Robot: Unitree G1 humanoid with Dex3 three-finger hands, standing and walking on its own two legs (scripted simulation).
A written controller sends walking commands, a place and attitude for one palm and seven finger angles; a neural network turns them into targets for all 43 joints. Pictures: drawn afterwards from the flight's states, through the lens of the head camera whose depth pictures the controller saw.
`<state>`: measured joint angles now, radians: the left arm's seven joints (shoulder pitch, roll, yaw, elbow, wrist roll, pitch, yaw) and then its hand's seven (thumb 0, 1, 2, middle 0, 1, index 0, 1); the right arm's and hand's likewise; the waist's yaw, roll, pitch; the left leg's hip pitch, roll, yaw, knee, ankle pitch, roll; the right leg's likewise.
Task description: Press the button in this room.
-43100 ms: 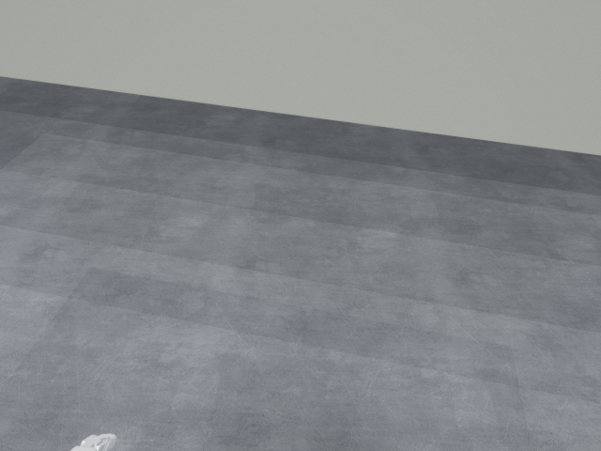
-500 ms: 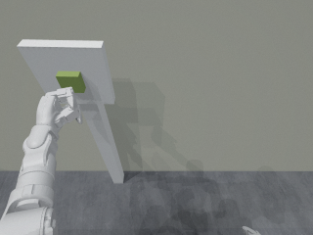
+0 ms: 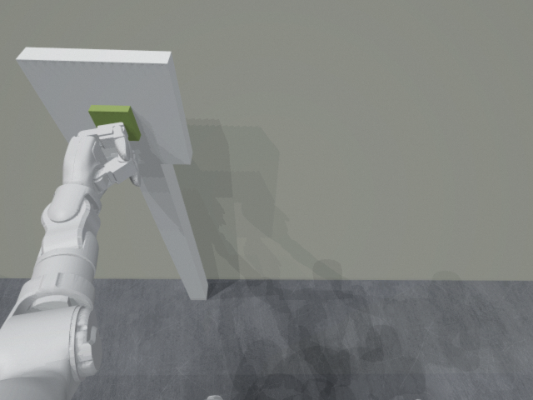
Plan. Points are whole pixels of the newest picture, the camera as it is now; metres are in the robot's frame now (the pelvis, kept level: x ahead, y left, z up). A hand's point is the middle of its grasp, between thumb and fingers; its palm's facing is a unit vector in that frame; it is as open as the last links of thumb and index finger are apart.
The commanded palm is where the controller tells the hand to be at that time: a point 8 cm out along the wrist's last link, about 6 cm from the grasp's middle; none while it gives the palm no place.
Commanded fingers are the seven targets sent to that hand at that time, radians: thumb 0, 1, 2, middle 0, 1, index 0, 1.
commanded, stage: press the button with the knuckle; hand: left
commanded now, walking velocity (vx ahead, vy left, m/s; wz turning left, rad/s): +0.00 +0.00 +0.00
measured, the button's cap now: (117, 120) +0.49 +0.23 +0.14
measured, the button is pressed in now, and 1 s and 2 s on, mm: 7 0 0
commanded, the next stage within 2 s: hold the button down briefly in 0.18 s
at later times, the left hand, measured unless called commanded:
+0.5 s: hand (131, 159) +0.44 +0.21 +0.11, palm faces +0.01 -1.00 -0.02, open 2.9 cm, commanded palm +0.46 +0.25 +0.11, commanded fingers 0.00 0.90 0.90 -1.30 -1.50 -1.30 -1.50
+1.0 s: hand (129, 167) +0.43 +0.21 +0.10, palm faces +0.02 -1.00 +0.00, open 3.0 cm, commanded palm +0.39 +0.26 +0.11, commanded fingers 0.00 0.90 0.90 -1.30 -1.50 -1.30 -1.50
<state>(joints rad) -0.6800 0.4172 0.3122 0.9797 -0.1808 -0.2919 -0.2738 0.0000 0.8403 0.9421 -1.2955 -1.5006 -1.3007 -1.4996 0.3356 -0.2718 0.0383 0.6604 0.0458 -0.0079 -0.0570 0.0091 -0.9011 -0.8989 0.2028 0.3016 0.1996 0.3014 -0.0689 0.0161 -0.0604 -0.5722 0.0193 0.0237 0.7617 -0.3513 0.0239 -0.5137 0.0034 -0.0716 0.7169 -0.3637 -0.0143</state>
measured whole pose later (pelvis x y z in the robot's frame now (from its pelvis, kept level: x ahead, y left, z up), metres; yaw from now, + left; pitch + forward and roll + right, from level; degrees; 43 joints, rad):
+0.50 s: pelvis -0.03 -0.01 -0.01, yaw +1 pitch +12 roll -2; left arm -0.87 0.51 0.30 1.18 -0.17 -0.33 -0.30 -0.01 0.78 1.01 -1.30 -1.50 -1.36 -1.50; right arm 0.37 -0.29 0.05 0.70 0.05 -0.05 -0.07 0.01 -0.90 -0.90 0.20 0.30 0.20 0.30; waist -0.11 0.01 -0.05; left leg -0.70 0.03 0.00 0.82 -0.33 0.02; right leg -0.63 0.01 -0.10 0.77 -0.35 -0.02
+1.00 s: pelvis -0.02 +0.00 -0.01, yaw -1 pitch +10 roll -2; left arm -0.69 0.44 0.34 1.00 -0.19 -0.30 -0.28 0.00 0.83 0.94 -1.30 -1.50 -1.32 -1.50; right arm 0.37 -0.27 0.05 0.64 0.05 -0.04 -0.05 0.01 -0.90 -0.90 0.20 0.30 0.20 0.30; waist -0.09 0.02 -0.07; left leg -0.63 0.03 0.03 0.80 -0.35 0.03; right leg -0.57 0.01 -0.06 0.75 -0.35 -0.01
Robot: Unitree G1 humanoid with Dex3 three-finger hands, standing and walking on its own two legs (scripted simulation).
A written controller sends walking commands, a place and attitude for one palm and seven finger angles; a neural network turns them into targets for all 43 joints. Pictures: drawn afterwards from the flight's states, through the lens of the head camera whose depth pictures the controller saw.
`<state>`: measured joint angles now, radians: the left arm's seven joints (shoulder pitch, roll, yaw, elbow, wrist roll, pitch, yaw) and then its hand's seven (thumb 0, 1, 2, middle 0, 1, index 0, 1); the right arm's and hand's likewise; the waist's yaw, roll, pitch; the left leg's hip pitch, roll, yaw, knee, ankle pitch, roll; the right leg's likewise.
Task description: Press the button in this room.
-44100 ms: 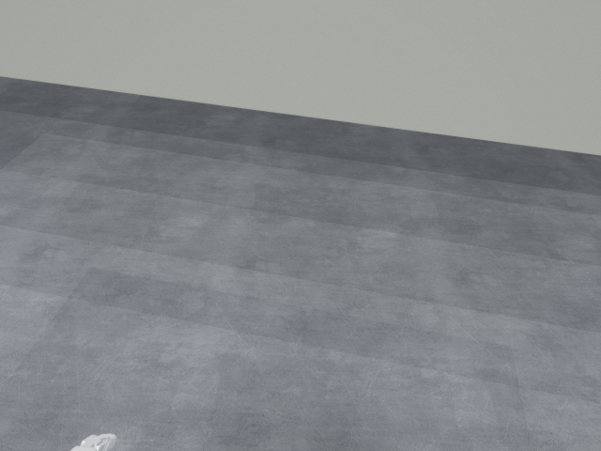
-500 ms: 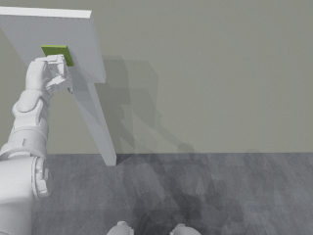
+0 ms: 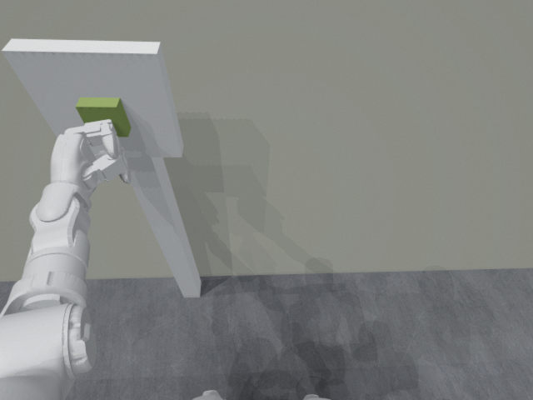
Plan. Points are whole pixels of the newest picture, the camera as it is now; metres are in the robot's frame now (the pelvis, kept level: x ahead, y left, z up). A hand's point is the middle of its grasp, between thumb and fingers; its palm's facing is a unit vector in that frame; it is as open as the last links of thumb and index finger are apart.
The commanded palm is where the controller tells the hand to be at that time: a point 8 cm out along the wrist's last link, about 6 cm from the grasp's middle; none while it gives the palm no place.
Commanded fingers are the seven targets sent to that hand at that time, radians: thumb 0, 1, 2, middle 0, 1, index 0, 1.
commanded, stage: pull the fist back off the button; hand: left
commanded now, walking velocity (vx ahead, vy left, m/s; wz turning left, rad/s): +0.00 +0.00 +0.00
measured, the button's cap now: (105, 116) +0.50 +0.24 +0.14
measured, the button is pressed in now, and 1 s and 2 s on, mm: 0 0 0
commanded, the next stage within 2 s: draw the hand back to the body in 0.58 s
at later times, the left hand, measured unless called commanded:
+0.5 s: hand (103, 203) +0.36 +0.22 +0.11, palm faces +0.04 -1.00 +0.00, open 3.1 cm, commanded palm +0.33 +0.26 +0.11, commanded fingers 0.00 0.90 0.90 -1.30 -1.50 -1.30 -1.50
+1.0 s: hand (91, 216) +0.32 +0.21 +0.14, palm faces +0.05 -1.00 -0.02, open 3.1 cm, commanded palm +0.28 +0.26 +0.14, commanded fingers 0.00 0.90 0.90 -1.30 -1.50 -1.30 -1.50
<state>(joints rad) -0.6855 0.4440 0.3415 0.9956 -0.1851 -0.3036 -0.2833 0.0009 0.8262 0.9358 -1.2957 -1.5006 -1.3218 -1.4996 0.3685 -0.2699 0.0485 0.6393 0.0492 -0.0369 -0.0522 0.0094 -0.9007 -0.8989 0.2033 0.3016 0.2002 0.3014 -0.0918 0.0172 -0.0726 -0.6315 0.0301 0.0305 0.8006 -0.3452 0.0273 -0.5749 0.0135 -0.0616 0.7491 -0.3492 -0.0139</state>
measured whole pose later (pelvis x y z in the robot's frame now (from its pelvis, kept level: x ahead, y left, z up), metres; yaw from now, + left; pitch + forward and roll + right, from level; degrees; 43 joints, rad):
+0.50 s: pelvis +0.03 +0.00 +0.01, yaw +1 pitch +6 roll -1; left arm -0.19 0.30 0.26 0.38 -0.27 -0.16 -0.27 0.01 0.90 0.91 -1.30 -1.50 -1.30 -1.50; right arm 0.24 -0.26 0.04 0.56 0.06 -0.05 -0.05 0.01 -0.90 -0.90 0.20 0.30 0.20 0.30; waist 0.00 0.03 -0.08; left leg -0.45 0.01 0.03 0.72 -0.37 0.03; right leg -0.40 0.00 -0.06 0.68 -0.38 -0.01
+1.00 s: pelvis +0.02 -0.01 +0.02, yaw +0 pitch +2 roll +0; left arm -0.07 0.33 0.30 0.24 -0.30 -0.07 -0.29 0.01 0.90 0.90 -1.30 -1.50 -1.30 -1.50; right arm 0.28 -0.26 0.05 0.58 0.07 -0.07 -0.07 0.01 -0.90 -0.90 0.20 0.30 0.20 0.30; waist -0.01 0.04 -0.07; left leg -0.37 0.02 0.04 0.65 -0.32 0.01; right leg -0.33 0.01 -0.05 0.63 -0.34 -0.02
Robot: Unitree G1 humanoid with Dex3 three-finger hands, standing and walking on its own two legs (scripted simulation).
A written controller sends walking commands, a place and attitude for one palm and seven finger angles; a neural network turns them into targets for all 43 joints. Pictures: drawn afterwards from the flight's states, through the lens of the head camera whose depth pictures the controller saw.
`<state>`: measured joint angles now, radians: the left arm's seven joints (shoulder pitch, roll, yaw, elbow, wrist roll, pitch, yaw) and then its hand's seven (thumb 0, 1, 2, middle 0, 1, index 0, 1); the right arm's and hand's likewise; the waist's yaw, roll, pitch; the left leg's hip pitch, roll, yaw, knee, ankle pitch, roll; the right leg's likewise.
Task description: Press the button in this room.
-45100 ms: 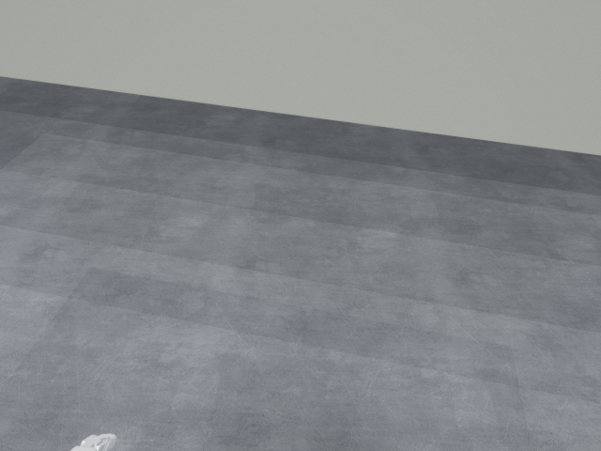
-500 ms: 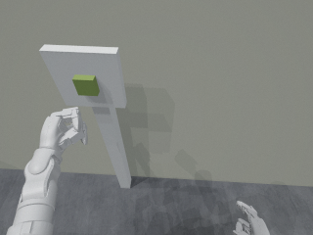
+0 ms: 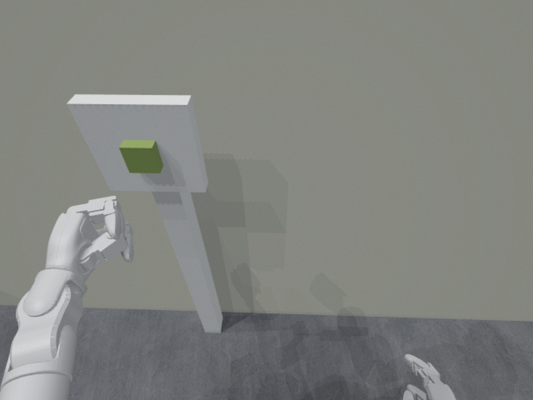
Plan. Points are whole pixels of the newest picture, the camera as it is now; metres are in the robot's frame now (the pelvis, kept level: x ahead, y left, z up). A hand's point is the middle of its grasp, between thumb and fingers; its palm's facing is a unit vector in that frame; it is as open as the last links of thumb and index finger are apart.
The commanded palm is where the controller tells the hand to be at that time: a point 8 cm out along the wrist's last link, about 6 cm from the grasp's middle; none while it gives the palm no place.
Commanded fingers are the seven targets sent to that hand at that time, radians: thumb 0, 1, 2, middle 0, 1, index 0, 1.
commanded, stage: draw the hand back to the body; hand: left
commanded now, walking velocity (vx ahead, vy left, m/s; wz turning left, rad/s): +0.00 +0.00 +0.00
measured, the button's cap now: (142, 155) +0.48 +0.25 +0.13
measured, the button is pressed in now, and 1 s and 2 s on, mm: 0 0 0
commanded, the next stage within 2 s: step back with the hand held close in 1.16 s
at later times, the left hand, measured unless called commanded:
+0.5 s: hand (78, 271) +0.24 +0.24 +0.14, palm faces +0.37 -0.89 -0.28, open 3.1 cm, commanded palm +0.19 +0.28 +0.16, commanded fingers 0.00 0.90 0.90 -1.30 -1.50 -1.30 -1.50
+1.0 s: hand (38, 286) +0.20 +0.25 +0.18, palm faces +0.42 -0.83 -0.38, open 3.1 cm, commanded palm +0.15 +0.29 +0.19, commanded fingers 0.00 0.90 0.90 -1.30 -1.50 -1.30 -1.50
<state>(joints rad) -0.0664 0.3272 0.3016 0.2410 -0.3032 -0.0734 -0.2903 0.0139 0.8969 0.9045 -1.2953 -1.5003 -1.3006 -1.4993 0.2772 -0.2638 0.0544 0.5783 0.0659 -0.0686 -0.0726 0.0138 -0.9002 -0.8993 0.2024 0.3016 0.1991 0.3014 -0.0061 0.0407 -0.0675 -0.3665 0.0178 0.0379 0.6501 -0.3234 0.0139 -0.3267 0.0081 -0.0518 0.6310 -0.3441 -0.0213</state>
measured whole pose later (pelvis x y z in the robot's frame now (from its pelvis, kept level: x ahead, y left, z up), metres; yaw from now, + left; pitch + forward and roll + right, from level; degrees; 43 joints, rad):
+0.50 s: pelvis +0.01 +0.00 +0.02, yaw +1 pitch -4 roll +0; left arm 0.28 0.29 0.21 -0.21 -0.08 -0.05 0.09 0.01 0.89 0.90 -1.30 -1.50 -1.30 -1.50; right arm 0.18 -0.23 0.06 0.63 0.01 -0.09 -0.09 0.01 -0.90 -0.90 0.20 0.30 0.20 0.30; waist 0.06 0.05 0.02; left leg -0.14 0.00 0.03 0.43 -0.23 0.02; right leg -0.09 0.00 -0.06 0.41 -0.25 -0.02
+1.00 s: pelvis +0.02 +0.01 +0.02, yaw +0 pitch -4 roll +0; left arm 0.54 0.32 0.28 -0.49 -0.06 -0.07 0.10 0.01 0.89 0.90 -1.30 -1.50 -1.31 -1.50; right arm 0.20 -0.23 0.03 0.61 0.00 -0.07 -0.07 0.01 -0.90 -0.90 0.20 0.30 0.20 0.30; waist 0.07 0.06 0.00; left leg -0.09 0.00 0.04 0.43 -0.26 0.02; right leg -0.04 0.00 -0.05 0.38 -0.27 -0.01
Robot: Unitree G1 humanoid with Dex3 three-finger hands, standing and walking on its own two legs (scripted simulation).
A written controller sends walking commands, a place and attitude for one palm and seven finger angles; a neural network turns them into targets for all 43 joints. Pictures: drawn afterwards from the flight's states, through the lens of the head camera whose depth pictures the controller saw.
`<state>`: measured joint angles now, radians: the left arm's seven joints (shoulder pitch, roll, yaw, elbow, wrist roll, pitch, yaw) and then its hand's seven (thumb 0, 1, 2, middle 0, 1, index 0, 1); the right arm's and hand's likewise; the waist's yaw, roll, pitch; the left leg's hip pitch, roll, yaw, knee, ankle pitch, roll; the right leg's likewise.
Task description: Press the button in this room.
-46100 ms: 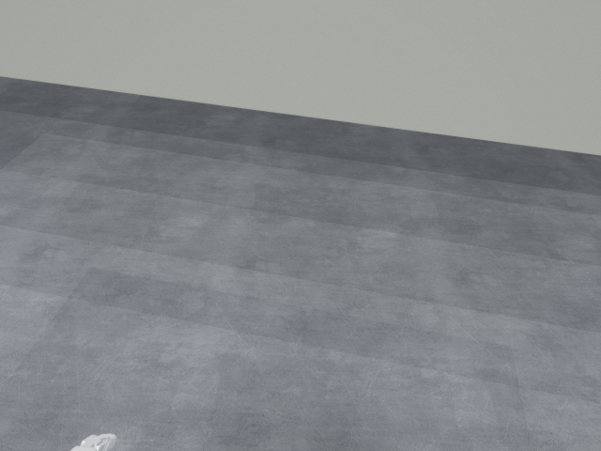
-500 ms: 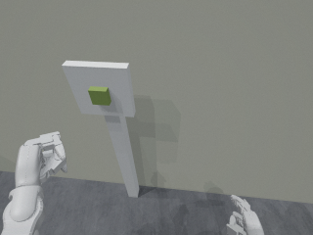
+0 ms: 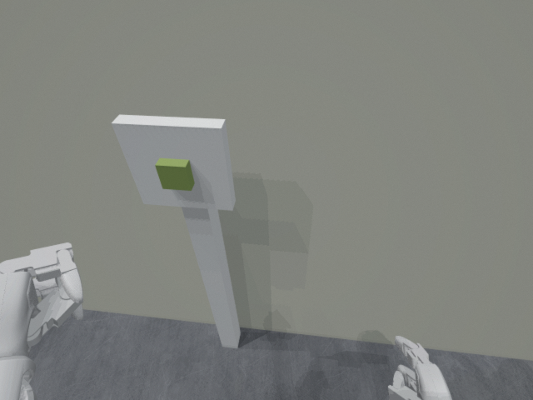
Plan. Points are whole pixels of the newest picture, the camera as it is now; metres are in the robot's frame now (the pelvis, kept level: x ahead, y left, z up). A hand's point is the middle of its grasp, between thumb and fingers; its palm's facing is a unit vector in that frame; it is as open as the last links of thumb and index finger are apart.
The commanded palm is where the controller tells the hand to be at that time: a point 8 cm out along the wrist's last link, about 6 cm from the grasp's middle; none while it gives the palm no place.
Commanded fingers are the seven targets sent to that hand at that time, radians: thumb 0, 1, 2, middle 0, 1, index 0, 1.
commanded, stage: draw the hand back to the body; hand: left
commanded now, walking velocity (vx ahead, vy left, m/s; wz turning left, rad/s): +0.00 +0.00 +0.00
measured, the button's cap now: (176, 173) +0.46 +0.23 +0.11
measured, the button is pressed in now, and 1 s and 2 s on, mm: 0 0 0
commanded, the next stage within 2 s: step back with the hand held close in 0.16 s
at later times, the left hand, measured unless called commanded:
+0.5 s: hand (75, 303) +0.17 +0.24 +0.15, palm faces +0.35 -0.83 -0.43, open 3.1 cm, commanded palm +0.11 +0.29 +0.17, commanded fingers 0.00 0.90 0.90 -1.30 -1.50 -1.30 -1.50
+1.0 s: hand (6, 369) +0.10 +0.27 +0.16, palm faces +0.39 -0.82 -0.42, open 3.1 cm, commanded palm +0.04 +0.31 +0.17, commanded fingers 0.00 0.90 0.90 -1.30 -1.50 -1.30 -1.50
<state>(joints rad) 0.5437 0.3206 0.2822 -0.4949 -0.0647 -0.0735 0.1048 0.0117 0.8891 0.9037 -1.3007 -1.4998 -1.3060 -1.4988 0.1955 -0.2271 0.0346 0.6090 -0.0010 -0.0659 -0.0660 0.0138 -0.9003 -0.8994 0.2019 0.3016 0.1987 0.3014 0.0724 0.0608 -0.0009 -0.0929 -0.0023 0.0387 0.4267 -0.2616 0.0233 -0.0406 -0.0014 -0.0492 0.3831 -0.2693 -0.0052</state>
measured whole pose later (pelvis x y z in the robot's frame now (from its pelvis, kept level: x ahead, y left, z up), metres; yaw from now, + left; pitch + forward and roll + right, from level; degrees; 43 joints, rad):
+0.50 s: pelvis -0.02 +0.01 +0.00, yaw +0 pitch +0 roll -1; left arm 0.59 0.34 0.32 -0.50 -0.06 -0.13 0.10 0.01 0.89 0.90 -1.30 -1.50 -1.31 -1.50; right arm 0.18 -0.24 0.02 0.56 0.00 0.01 -0.06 0.01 -0.90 -0.90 0.20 0.30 0.20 0.30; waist 0.02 0.05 0.00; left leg -0.22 0.01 0.04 0.46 -0.23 0.03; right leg -0.15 0.01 -0.05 0.38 -0.22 0.00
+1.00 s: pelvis -0.09 +0.03 -0.02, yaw +0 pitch +1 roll -3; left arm 0.61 0.37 0.36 -0.61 -0.03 -0.22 0.15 0.01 0.89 0.90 -1.30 -1.50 -1.31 -1.50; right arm 0.22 -0.22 0.02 0.55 0.00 -0.04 -0.07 0.01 -0.90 -0.90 0.20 0.30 0.20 0.30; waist 0.01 0.01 0.00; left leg -0.43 0.00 0.03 0.63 -0.24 0.06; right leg -0.35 -0.01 -0.05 0.53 -0.19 0.02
